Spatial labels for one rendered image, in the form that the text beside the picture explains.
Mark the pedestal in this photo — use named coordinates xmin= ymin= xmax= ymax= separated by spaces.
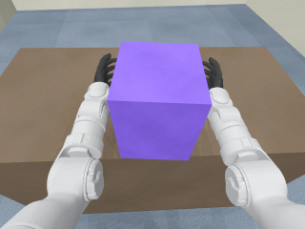
xmin=0 ymin=47 xmax=305 ymax=215

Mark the robot right hand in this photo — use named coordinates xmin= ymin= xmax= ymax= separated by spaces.
xmin=202 ymin=57 xmax=224 ymax=89

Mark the robot right forearm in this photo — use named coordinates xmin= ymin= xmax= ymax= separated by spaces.
xmin=207 ymin=87 xmax=288 ymax=196

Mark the robot left upper arm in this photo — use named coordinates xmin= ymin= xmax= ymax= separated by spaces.
xmin=0 ymin=156 xmax=104 ymax=229

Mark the robot right upper arm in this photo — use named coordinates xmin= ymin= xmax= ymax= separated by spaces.
xmin=225 ymin=159 xmax=305 ymax=229

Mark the robot left forearm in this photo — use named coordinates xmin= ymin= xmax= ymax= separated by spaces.
xmin=47 ymin=82 xmax=110 ymax=192

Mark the robot left hand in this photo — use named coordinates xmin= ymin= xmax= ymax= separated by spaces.
xmin=93 ymin=53 xmax=117 ymax=87

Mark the carton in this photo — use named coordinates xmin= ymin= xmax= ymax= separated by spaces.
xmin=107 ymin=41 xmax=213 ymax=161

